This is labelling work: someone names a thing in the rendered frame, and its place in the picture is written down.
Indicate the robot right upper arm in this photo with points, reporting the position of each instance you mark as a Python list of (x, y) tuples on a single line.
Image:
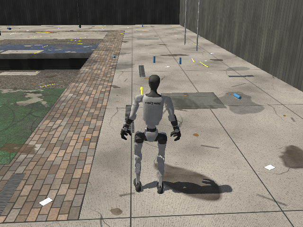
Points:
[(170, 108)]

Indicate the robot left forearm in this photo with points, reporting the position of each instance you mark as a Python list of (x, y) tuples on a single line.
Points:
[(127, 123)]

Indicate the robot right hand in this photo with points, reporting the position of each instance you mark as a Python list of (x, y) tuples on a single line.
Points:
[(178, 134)]

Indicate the robot right shin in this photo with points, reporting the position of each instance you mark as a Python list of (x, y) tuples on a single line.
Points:
[(161, 172)]

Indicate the robot left hand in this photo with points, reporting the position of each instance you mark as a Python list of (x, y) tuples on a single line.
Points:
[(125, 133)]

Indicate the humanoid robot head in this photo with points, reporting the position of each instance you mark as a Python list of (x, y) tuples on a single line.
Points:
[(154, 81)]

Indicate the robot left upper arm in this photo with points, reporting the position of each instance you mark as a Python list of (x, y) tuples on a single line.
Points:
[(135, 106)]

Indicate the robot right forearm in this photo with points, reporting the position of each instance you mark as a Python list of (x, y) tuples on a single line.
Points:
[(175, 125)]

